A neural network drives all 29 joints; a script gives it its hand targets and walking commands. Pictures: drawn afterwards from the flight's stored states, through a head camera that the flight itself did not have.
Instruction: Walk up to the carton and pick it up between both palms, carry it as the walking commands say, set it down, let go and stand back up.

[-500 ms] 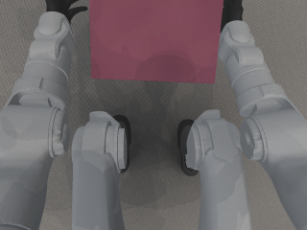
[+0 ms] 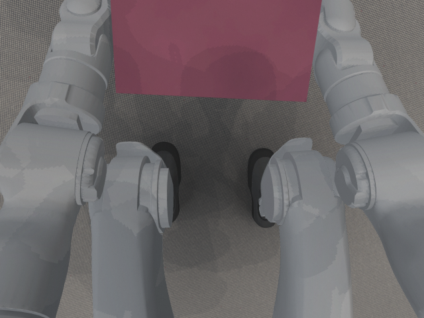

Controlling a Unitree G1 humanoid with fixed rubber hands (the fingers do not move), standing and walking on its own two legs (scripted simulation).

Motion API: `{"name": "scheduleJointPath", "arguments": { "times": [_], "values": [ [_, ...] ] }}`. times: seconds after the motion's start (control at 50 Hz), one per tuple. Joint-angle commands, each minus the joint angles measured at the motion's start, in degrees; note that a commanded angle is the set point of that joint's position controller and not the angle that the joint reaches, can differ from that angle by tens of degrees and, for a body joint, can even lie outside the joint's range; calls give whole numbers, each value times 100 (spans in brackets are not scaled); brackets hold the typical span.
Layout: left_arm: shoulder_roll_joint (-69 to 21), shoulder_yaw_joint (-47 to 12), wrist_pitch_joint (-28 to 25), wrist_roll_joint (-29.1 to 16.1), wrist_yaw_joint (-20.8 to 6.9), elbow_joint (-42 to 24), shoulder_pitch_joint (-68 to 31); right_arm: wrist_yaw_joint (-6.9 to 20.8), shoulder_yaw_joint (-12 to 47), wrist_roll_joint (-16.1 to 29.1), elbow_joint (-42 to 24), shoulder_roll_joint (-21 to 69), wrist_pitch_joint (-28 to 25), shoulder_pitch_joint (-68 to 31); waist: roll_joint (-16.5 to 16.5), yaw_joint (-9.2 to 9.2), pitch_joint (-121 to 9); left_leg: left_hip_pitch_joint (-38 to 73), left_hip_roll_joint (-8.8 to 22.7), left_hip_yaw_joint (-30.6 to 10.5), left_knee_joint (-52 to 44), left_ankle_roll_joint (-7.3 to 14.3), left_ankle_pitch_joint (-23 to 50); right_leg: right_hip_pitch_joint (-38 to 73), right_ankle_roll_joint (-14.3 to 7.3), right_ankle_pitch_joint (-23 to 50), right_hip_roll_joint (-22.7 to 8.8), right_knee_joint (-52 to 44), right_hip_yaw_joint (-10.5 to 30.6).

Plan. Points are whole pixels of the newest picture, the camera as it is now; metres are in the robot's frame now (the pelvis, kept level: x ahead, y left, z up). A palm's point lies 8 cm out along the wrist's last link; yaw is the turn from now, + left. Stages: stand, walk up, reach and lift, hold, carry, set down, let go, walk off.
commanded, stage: reach and lift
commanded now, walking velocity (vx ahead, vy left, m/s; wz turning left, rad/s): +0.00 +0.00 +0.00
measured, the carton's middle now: out of the picture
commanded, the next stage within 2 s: none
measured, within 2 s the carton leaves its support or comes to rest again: leaves its support in 0.50 s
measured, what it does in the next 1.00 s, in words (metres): stands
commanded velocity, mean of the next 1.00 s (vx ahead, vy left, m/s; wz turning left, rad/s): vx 0.00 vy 0.00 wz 0.00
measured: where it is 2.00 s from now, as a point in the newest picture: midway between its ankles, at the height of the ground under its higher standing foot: (215, 198)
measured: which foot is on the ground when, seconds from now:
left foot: down 0.00-1.00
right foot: down 0.00-1.00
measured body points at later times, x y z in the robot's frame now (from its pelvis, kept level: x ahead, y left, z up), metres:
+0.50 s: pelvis -0.01 +0.00 -0.02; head +0.35 +0.03 +0.23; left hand +0.56 +0.18 -0.18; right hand +0.55 -0.13 -0.19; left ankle +0.13 +0.12 -0.35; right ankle +0.11 -0.12 -0.35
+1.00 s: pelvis -0.01 +0.01 +0.02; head +0.34 +0.04 +0.29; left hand +0.56 +0.18 -0.10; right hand +0.54 -0.14 -0.11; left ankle +0.13 +0.12 -0.35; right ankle +0.11 -0.13 -0.35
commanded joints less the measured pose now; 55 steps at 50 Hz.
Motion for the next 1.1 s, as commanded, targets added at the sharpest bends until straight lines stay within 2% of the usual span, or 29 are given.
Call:
{"name": "scheduleJointPath", "arguments": {
  "times": [0.0, 0.08, 0.1, 0.12, 0.14, 0.18, 0.24, 0.28, 0.32, 0.34, 0.4, 0.44, 0.46, 0.5, 0.54, 0.56, 0.58, 0.64, 0.68, 0.7, 0.78, 0.8, 0.82, 0.84, 0.88, 0.9, 0.94, 1.02, 1.08],
  "values": [
    [-4687, -843, 292, 171, -1303, -1130, -2826, 1413, 1147, -166, -1497, 4925, 153, -3716, 190, 281, -8285, 3636, -436, 377, -640, -16, 1653, 2338, -105, 1565, 383, -927, -491],
    [-4979, -755, 454, 254, -1564, -1192, -2952, 1601, 1114, -235, -1500, 5544, 386, -3865, -35, 463, -8450, 3470, -418, 543, -585, 64, 1389, 2535, -110, 1351, 399, -971, -536],
    [-5067, -801, 483, 243, -1609, -1334, -3001, 1624, 1026, -241, -1572, 5550, 417, -3892, 146, 401, -8557, 3350, -381, 608, -570, 62, 1248, 2529, -149, 1249, 413, -966, -529],
    [-5099, -734, 516, 301, -1645, -1392, -3098, 1673, 1050, -200, -1502, 5792, 477, -3942, 73, 535, -8470, 3320, -386, 618, -622, 86, 1245, 2495, -121, 1235, 432, -978, -546],
    [-5246, -757, 566, 266, -1706, -1384, -3125, 1680, 1032, -250, -1714, 5720, 476, -4080, 118, 458, -8437, 3219, -386, 605, -587, 104, 1272, 2440, -165, 1255, 470, -1004, -508],
    [-5283, -804, 640, 294, -1753, -1494, -3199, 1735, 1012, -130, -1818, 5808, 521, -4264, 286, 597, -8836, 3444, -348, 660, -590, 99, 1251, 2581, -182, 1251, 436, -961, -508],
    [-5655, -899, 728, 167, -1796, -1586, -3172, 1745, 1007, -111, -1891, 5791, 551, -4365, 435, 450, -9036, 3618, -375, 660, -625, 92, 1298, 2506, -229, 1206, 445, -886, -628],
    [-5796, -841, 788, 236, -1826, -1481, -3069, 1807, 883, -173, -1735, 5916, 624, -4223, 343, 344, -8695, 3556, -400, 630, -750, 106, 1141, 2289, -217, 1051, 457, -952, -720],
    [-5799, -821, 777, 123, -1827, -1894, -3320, 1813, 1058, -88, -2201, 5996, 630, -4483, 187, 469, -9353, 3808, -376, 635, -630, 135, 1469, 2503, -239, 1294, 465, -929, -652],
    [-5845, -881, 802, 46, -1809, -1924, -3420, 1779, 1068, -64, -2232, 5949, 640, -4500, 206, 377, -9545, 3997, -390, 636, -668, 102, 1516, 2635, -214, 1301, 437, -949, -690],
    [-5943, -1002, 823, -39, -1710, -2466, -3493, 1771, 1205, 58, -2536, 6167, 699, -4548, 272, 437, -10594, 4651, -452, 614, -669, 98, 1988, 3004, -196, 1724, 472, -857, -749],
    [-6043, -1075, 875, -134, -1676, -2853, -3533, 1715, 1287, 97, -3086, 6177, 736, -4647, 215, 320, -11351, 5065, -518, 624, -672, 108, 2261, 3370, -190, 1936, 513, -964, -748],
    [-5987, -1084, 883, -140, -1658, -2922, -3595, 1702, 1385, 129, -3075, 6276, 763, -4600, 198, 453, -11377, 5018, -526, 664, -646, 105, 2392, 3383, -195, 2034, 507, -940, -704],
    [-6173, -1121, 958, -95, -1625, -3026, -3493, 1686, 1367, 104, -3295, 6306, 783, -4622, 340, 391, -11670, 5256, -548, 632, -700, 92, 2447, 3359, -230, 2062, 524, -970, -732],
    [-6373, -1076, 1036, 2, -1669, -2796, -3248, 1698, 1227, -100, -3172, 6415, 835, -4351, 206, 279, -11203, 4972, -592, 603, -804, 100, 2387, 3194, -220, 2046, 546, -1072, -751],
    [-6447, -1154, 1064, -10, -1702, -2888, -3258, 1702, 1242, -204, -3288, 6315, 854, -4362, 203, 49, -11258, 5047, -605, 561, -814, 80, 2336, 3253, -214, 2024, 524, -1102, -799],
    [-6415, -980, 1096, 163, -1743, -2550, -3156, 1738, 998, -387, -2695, 6272, 927, -4050, 389, 140, -10369, 4569, -578, 577, -902, 47, 2006, 2742, -254, 1650, 503, -1182, -722],
    [-6647, -807, 1213, 486, -1853, -2107, -2717, 1831, 816, -740, -2627, 6200, 966, -3958, 428, -139, -9691, 4461, -572, 444, -1002, 74, 1746, 2349, -259, 1429, 482, -1252, -824],
    [-6657, -848, 1252, 571, -1869, -2365, -2786, 1849, 895, -728, -2845, 6282, 1011, -4060, 516, -51, -10369, 4770, -584, 502, -949, 53, 1894, 2650, -250, 1575, 509, -1286, -769],
    [-6793, -943, 1260, 408, -1883, -2473, -2900, 1814, 940, -726, -2994, 6277, 1015, -4166, 463, -216, -10718, 4860, -607, 481, -928, 27, 2050, 2946, -227, 1760, 495, -1266, -788],
    [-6680, -1135, 1421, 242, -1732, -3161, -3380, 1751, 1307, -396, -3995, 6121, 1104, -4889, 438, -175, -12282, 5781, -664, 481, -994, 33, 2254, 3419, -205, 1746, 521, -1360, -812],
    [-6652, -1129, 1498, 286, -1730, -2871, -3428, 1770, 1213, -443, -3754, 6097, 1173, -4890, 422, -324, -11794, 5634, -640, 426, -1092, 8, 1965, 3238, -211, 1574, 485, -1473, -850],
    [-6733, -1222, 1522, 283, -1686, -3259, -3505, 1766, 1308, -374, -3950, 6262, 1222, -4847, 630, -244, -12168, 5972, -665, 439, -1072, 13, 2155, 3344, -224, 1709, 510, -1454, -806],
    [-6631, -1185, 1550, 390, -1660, -3267, -3523, 1793, 1277, -404, -3708, 6314, 1283, -4692, 671, -167, -11992, 6040, -660, 417, -1182, -3, 2034, 3139, -191, 1527, 509, -1469, -865],
    [-6583, -1207, 1601, 477, -1606, -3269, -3517, 1852, 1242, -454, -3515, 6419, 1412, -4560, 591, -142, -11781, 6032, -631, 406, -1297, -18, 1812, 2955, -188, 1370, 504, -1567, -893],
    [-6560, -1210, 1612, 477, -1593, -3487, -3558, 1879, 1293, -390, -3633, 6565, 1464, -4581, 616, -5, -12023, 6291, -656, 350, -1377, 23, 1874, 2993, -181, 1390, 504, -1514, -925],
    [-6790, -982, 1724, 674, -1641, -2941, -3284, 1935, 1102, -613, -3229, 6556, 1544, -4404, 682, -6, -11228, 5785, -640, 427, -1504, 20, 1482, 2682, -214, 1001, 471, -1670, -904],
    [-6903, -435, 1853, 1143, -1827, -2042, -2425, 2008, 1125, -806, -3342, 6645, 1567, -4602, 329, 257, -10744, 5091, -612, 540, -1507, 90, 1362, 2869, -133, 919, 451, -1832, -832],
    [-7061, -455, 1851, 1071, -1950, -2412, -2287, 2008, 1363, -761, -3876, 6851, 1571, -4628, -20, 344, -11747, 5182, -670, 628, -1409, 126, 1964, 3749, -85, 1633, 517, -1901, -751]
  ]
}}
